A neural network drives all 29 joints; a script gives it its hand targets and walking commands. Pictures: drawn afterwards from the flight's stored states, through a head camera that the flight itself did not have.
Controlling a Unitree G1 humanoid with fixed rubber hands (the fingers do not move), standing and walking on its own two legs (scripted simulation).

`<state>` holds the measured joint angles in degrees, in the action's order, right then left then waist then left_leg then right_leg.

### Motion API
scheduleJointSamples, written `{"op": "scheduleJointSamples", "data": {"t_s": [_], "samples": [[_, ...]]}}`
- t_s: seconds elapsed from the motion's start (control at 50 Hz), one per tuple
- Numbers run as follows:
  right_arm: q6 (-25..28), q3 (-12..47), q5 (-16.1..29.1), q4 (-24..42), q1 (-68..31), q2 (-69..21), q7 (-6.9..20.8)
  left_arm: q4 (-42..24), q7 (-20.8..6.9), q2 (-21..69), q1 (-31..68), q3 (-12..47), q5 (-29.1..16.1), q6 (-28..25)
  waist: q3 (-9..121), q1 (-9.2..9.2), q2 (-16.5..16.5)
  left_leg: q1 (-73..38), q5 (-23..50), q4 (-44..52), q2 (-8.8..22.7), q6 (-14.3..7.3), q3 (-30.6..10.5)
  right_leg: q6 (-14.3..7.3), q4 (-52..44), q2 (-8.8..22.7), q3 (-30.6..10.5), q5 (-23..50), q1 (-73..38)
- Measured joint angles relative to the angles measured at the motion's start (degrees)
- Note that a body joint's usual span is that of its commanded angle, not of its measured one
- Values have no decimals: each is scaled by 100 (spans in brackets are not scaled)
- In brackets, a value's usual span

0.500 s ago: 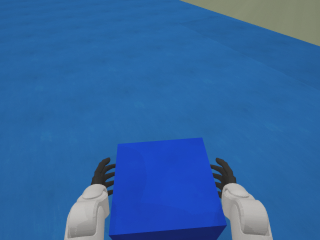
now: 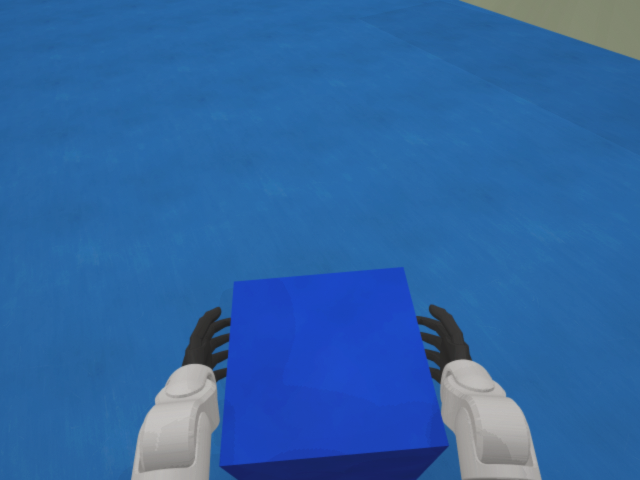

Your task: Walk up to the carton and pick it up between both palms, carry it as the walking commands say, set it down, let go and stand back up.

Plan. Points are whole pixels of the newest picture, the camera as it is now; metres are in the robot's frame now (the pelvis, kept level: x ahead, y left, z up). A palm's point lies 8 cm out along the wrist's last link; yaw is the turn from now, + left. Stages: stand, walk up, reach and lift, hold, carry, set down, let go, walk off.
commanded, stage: carry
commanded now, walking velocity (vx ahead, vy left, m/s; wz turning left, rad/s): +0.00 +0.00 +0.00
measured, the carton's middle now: (328, 390) +0.27 +0.00 -0.03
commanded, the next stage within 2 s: none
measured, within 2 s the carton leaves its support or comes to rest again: neither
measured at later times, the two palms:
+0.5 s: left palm (190, 372) +0.27 +0.16 +0.04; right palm (446, 367) +0.26 -0.14 +0.04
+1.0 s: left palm (181, 379) +0.26 +0.17 +0.04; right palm (436, 374) +0.26 -0.13 +0.03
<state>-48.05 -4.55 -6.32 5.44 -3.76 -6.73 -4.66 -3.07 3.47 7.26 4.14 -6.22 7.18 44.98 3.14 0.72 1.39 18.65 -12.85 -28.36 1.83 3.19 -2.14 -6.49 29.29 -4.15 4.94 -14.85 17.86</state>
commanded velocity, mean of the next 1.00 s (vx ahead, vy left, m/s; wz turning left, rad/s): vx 0.00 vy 0.00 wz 0.00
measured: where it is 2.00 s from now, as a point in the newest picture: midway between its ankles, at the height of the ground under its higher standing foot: outside the picture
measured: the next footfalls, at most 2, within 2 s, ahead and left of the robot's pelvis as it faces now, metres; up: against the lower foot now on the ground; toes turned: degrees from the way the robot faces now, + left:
right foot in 1.92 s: +0.18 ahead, -0.01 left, +0.00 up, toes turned +3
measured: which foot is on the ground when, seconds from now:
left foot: down 0.00-1.00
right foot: down 0.00-1.00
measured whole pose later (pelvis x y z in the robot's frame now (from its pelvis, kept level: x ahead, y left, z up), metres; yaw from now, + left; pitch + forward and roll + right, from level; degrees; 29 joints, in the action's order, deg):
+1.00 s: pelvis -0.01 +0.02 +0.00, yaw +0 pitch +2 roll +1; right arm -46.0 -5.9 -7.2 0.5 -4.9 -7.0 -3.8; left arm 1.5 3.7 7.3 5.5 -6.9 7.9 44.2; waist 3.9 0.6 0.4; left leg 17.6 -12.0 -27.6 0.5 1.4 -0.3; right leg -4.4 29.3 -2.0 4.6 -14.3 17.2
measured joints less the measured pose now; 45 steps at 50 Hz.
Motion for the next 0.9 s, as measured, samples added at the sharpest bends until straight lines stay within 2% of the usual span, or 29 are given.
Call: {"op": "scheduleJointSamples", "data": {"t_s": [0.14,0.26,0.36,0.44,0.5,0.62,0.68,0.78,0.86,0.9], "samples": [[46,-25,26,133,51,-51,14,-178,20,-1,-69,25,-36,-5,-52,-36,-127,4,11,-17,-8,6,47,9,77,28,-12,-15,41],[29,-50,-30,32,115,-47,70,-79,41,-2,-65,58,-6,87,71,-43,-117,-38,-16,-50,-39,-30,79,43,137,71,-23,-54,11],[34,-97,-117,-259,-1,-18,113,245,8,1,54,22,105,60,157,-31,-99,-75,10,0,-53,-62,96,70,76,92,-26,-26,-31],[-113,-65,55,137,23,-32,40,-115,73,-1,-15,49,-42,154,99,-14,-89,-87,35,36,-72,-79,123,94,66,118,-42,-6,-27],[79,-155,-76,-320,-141,-44,123,298,23,4,145,-44,102,4,182,-12,-98,-53,45,27,-93,-88,126,107,112,146,-35,-22,18],[165,-115,-140,-483,-22,-26,151,463,3,1,78,-20,162,-29,214,-44,-98,-112,13,-6,-114,-105,108,130,129,175,-2,-60,-61],[61,-97,-39,-219,11,-45,69,203,58,0,18,2,29,51,137,-48,-113,-126,30,12,-123,-115,117,136,126,188,-3,-50,-67],[188,-159,-141,-502,-148,-30,135,483,27,6,171,-60,131,-78,141,-58,-93,-92,78,58,-126,-133,151,153,92,199,-23,2,-20],[164,-138,-54,-271,-62,-31,108,236,72,4,118,-9,43,-3,71,-33,-55,-67,73,26,-127,-148,138,170,77,205,-1,12,-24],[187,-138,-117,-335,-83,-45,106,353,15,5,143,-40,100,-69,83,-30,-53,-66,83,45,-120,-154,147,176,33,199,-6,39,-30]]}}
